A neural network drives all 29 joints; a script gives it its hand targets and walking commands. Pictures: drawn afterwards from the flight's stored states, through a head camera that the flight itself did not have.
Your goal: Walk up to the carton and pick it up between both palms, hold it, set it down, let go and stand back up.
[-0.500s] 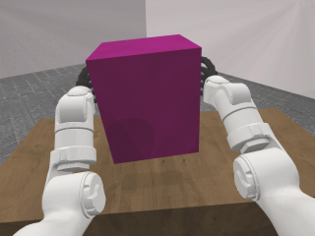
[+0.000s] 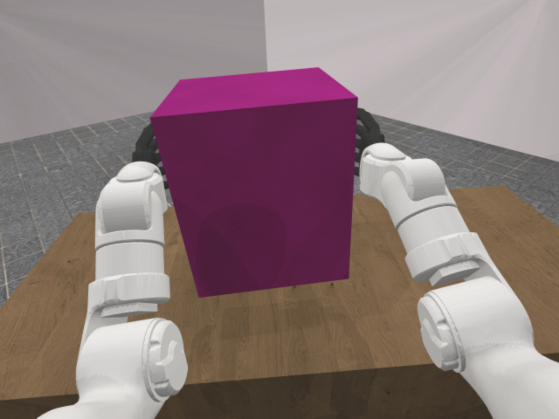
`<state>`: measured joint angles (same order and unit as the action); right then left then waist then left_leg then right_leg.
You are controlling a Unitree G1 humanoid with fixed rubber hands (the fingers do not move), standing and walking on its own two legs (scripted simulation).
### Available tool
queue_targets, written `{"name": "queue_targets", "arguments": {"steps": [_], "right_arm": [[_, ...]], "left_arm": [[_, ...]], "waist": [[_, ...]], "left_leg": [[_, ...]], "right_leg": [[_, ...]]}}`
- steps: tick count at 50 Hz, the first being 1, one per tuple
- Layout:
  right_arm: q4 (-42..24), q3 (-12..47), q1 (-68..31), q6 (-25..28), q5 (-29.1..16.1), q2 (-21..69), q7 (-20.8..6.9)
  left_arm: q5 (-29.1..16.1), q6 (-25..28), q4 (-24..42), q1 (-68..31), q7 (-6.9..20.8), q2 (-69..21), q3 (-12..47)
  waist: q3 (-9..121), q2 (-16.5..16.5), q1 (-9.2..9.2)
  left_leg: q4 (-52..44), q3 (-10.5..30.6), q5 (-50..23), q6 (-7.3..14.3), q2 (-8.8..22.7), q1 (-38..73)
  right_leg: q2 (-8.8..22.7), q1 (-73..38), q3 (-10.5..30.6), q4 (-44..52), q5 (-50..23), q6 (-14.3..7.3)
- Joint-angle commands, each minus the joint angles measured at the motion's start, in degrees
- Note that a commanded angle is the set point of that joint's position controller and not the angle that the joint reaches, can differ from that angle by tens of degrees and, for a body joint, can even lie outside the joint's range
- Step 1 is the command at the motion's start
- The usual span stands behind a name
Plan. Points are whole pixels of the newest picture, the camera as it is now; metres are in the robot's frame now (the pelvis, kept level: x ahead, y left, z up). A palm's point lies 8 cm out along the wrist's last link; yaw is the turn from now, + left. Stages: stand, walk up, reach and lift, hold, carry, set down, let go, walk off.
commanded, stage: hold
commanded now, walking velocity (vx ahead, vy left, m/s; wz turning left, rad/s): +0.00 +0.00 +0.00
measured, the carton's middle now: (261, 176) +0.39 +0.00 +0.26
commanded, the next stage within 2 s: none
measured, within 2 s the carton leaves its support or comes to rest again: neither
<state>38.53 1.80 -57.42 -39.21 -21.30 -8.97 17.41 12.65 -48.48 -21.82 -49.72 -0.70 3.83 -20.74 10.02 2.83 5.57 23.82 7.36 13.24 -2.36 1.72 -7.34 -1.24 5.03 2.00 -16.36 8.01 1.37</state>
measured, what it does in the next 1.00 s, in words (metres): stands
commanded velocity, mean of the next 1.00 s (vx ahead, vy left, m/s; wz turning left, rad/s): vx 0.00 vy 0.00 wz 0.00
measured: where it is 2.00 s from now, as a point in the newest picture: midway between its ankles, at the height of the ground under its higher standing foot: outside the picture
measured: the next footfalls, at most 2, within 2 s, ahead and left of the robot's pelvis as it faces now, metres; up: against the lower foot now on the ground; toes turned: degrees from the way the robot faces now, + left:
none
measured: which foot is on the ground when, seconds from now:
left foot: down 0.00-1.00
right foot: down 0.00-1.00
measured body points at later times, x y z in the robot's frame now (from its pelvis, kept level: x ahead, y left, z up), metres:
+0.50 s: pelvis -0.01 +0.01 +0.00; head -0.10 +0.02 +0.44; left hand +0.38 +0.16 +0.29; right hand +0.37 -0.15 +0.30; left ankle +0.00 +0.14 -0.75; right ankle +0.01 -0.14 -0.75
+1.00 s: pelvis +0.00 +0.00 +0.00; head -0.09 +0.00 +0.44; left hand +0.38 +0.15 +0.28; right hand +0.37 -0.15 +0.28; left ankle +0.00 +0.14 -0.75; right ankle +0.01 -0.14 -0.75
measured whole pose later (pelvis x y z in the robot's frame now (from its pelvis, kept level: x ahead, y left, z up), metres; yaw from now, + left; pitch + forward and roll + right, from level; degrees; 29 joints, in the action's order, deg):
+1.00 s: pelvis +0.00 +0.00 +0.00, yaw +0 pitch -4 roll -2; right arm 37.1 2.5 -56.1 -39.6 -22.2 -8.9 17.6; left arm 12.7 -49.1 -19.5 -47.9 -0.8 3.2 -21.0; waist 9.9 2.9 5.5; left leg 23.8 7.3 13.5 -2.4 1.8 -6.8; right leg -1.4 4.5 2.2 -16.5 8.3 1.3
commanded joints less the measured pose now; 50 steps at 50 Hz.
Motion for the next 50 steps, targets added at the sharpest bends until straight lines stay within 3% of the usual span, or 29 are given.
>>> {"name": "queue_targets", "arguments": {"steps": [1,5,10,13,14,17,19,20,21,25,29,31,32,33,34,35,37,40,41,43,45,46,47,50], "right_arm": [[-20.8,13.0,-47.4,1.4,-11.0,41.0,-7.5],[-23.0,13.6,-48.3,2.0,-10.9,41.6,-7.3],[-22.9,12.2,-50.1,2.6,-10.2,41.3,-8.1],[-19.3,9.9,-50.1,2.4,-9.0,40.0,-8.7],[-18.0,10.4,-50.5,2.4,-8.9,40.1,-8.9],[-14.1,9.3,-51.2,2.6,-8.3,39.7,-9.7],[-15.1,9.4,-53.0,3.3,-8.5,39.7,-9.8],[-12.8,8.1,-51.1,3.1,-7.7,38.7,-9.8],[-12.3,7.7,-52.8,3.2,-7.8,38.4,-10.0],[-11.0,7.4,-52.7,3.6,-8.0,38.3,-10.3],[-11.8,7.4,-52.5,3.4,-8.4,37.9,-10.4],[-11.6,8.7,-51.4,3.2,-9.3,38.1,-10.2],[-12.8,9.5,-52.1,3.2,-9.8,39.2,-10.2],[-14.9,10.2,-51.9,3.3,-10.3,40.0,-10.2],[-12.8,9.3,-50.5,2.9,-9.9,38.4,-10.0],[-13.4,10.2,-50.1,2.7,-10.1,39.1,-9.8],[-15.7,10.6,-50.2,2.8,-10.9,38.8,-9.3],[-20.9,12.9,-50.2,2.8,-11.6,40.9,-8.6],[-22.0,13.5,-50.4,2.9,-12.2,41.7,-8.3],[-23.3,13.8,-49.2,2.3,-12.7,41.5,-8.0],[-22.3,14.3,-48.7,1.8,-12.3,41.7,-7.8],[-24.0,14.3,-48.9,2.0,-12.1,42.4,-7.5],[-25.5,15.3,-49.7,2.1,-12.9,42.9,-7.4],[-24.9,13.8,-48.6,1.4,-11.7,41.9,-7.1]], "left_arm": [[-10.9,4.4,9.7,-50.1,9.4,-33.8,22.2],[-11.4,4.3,11.1,-49.5,9.9,-35.3,23.8],[-12.0,4.7,11.8,-52.7,9.3,-36.7,26.2],[-11.3,4.8,10.3,-53.7,8.9,-37.6,25.4],[-11.3,4.8,9.6,-54.1,8.9,-37.6,25.5],[-10.3,5.0,6.4,-55.5,8.7,-37.2,23.7],[-11.0,5.4,6.8,-56.0,8.5,-38.1,24.9],[-10.9,5.2,5.1,-54.9,8.4,-38.3,24.5],[-10.9,5.2,4.5,-56.0,8.4,-37.8,24.4],[-10.6,5.8,4.2,-56.2,8.0,-37.6,23.2],[-11.7,5.9,4.6,-56.4,7.7,-37.5,23.2],[-11.3,5.6,5.2,-55.4,7.8,-36.7,22.7],[-11.7,5.8,5.8,-56.4,7.8,-36.3,22.9],[-11.9,6.1,7.2,-56.3,7.6,-36.0,22.4],[-10.9,5.5,5.3,-54.1,7.6,-36.3,22.1],[-10.9,5.3,4.6,-53.5,7.9,-35.2,21.2],[-11.1,5.2,6.7,-52.7,8.3,-35.1,21.8],[-11.7,5.1,8.9,-51.0,8.6,-35.6,22.6],[-12.0,5.5,12.0,-51.9,8.6,-35.3,23.1],[-12.4,5.3,13.6,-51.8,8.5,-34.7,23.5],[-11.4,4.6,10.3,-50.7,8.8,-33.8,22.2],[-12.0,4.7,11.8,-50.7,8.9,-34.1,23.6],[-12.6,4.8,13.1,-51.2,8.9,-34.7,24.4],[-12.1,4.3,11.4,-49.8,9.2,-34.3,24.0]], "waist": [[20.8,-1.8,0.07],[21.2,-1.7,0.62],[22.2,0.9,1.14],[19.7,2.0,1.93],[19.2,1.8,1.01],[16.4,2.0,0.80],[19.0,2.9,0.61],[17.6,3.4,1.93],[17.0,3.0,1.58],[18.2,3.2,0.96],[20.2,2.9,1.63],[20.9,3.1,0.90],[21.4,1.2,1.13],[23.3,1.0,0.21],[20.8,2.2,0.46],[20.1,0.6,-0.05],[21.6,1.3,0.12],[23.0,-1.2,0.12],[25.4,-0.4,-0.29],[25.0,-0.7,-0.15],[21.7,-2.0,-0.53],[22.1,-2.9,0.21],[23.9,-2.3,-0.64],[21.8,-2.6,1.02]], "left_leg": [[-3.1,-5.0,-17.9,-1.1,-5.7,1.4],[-3.1,-5.2,-17.8,-1.2,-5.7,1.7],[-3.5,-4.9,-15.9,-1.6,-5.3,1.8],[-4.6,-4.7,-12.4,-1.5,-5.3,1.1],[-5.0,-4.6,-11.4,-1.5,-4.8,0.4],[-5.9,-4.8,-8.2,-1.3,-4.6,-1.2],[-5.5,-5.0,-8.6,-1.3,-4.5,-1.3],[-5.8,-4.7,-8.8,-1.7,-4.3,-1.0],[-6.1,-4.6,-7.2,-1.4,-4.5,-2.2],[-5.6,-4.7,-9.3,-1.5,-4.4,-1.4],[-5.0,-4.5,-12.0,-1.7,-4.3,-0.4],[-4.5,-4.5,-14.9,-2.0,-4.5,1.1],[-4.1,-4.3,-14.8,-1.6,-4.6,0.9],[-3.4,-4.4,-16.9,-1.4,-4.6,2.2],[-3.7,-4.2,-17.1,-1.6,-4.6,1.4],[-3.9,-4.7,-17.1,-1.3,-4.9,0.9],[-3.0,-4.8,-19.1,-1.8,-5.1,1.5],[-2.1,-4.4,-22.1,-1.3,-5.5,2.4],[-1.7,-4.6,-23.5,-1.7,-5.6,3.3],[-1.9,-4.7,-22.2,-1.4,-5.7,3.0],[-2.4,-5.1,-19.4,-1.1,-5.9,1.2],[-2.4,-5.0,-19.3,-1.0,-5.9,1.3],[-2.0,-5.0,-19.9,-1.0,-5.8,2.1],[-2.5,-5.0,-18.4,-1.0,-5.9,1.7]], "right_leg": [[-3.8,-12.0,-1.5,0.0,-18.1,1.6],[-4.0,-12.1,-1.4,0.2,-17.2,1.5],[-4.5,-10.3,-2.0,0.4,-11.7,0.6],[-4.3,-8.7,-2.2,1.2,-7.8,0.1],[-4.3,-8.2,-2.0,1.0,-6.2,-0.1],[-4.4,-7.3,-2.2,1.5,-3.2,-0.5],[-4.4,-8.2,-2.5,1.0,-3.8,-0.6],[-4.2,-8.0,-2.3,1.4,-4.3,-0.7],[-4.4,-8.1,-2.4,1.6,-3.1,-0.6],[-4.5,-8.0,-2.3,1.0,-4.9,-0.6],[-4.6,-8.5,-2.3,1.0,-7.3,-0.6],[-4.5,-9.3,-2.4,0.7,-9.4,-0.4],[-4.5,-9.4,-2.4,0.5,-9.7,-0.3],[-4.5,-9.3,-2.0,0.0,-11.6,-0.1],[-4.5,-9.2,-2.4,0.3,-11.8,-0.1],[-4.5,-10.3,-2.0,0.5,-12.8,0.2],[-4.5,-11.8,-1.7,0.1,-15.5,0.3],[-4.4,-13.0,-1.3,-0.5,-20.8,1.0],[-4.5,-13.6,-1.4,-1.1,-22.3,1.0],[-4.2,-13.5,-1.4,-0.9,-22.2,1.5],[-3.8,-13.4,-1.0,-0.4,-20.6,1.6],[-3.7,-12.7,-1.1,-0.6,-20.3,1.7],[-3.9,-12.5,-0.9,-0.8,-20.7,1.8],[-3.6,-11.8,-1.0,0.1,-19.9,1.8]]}}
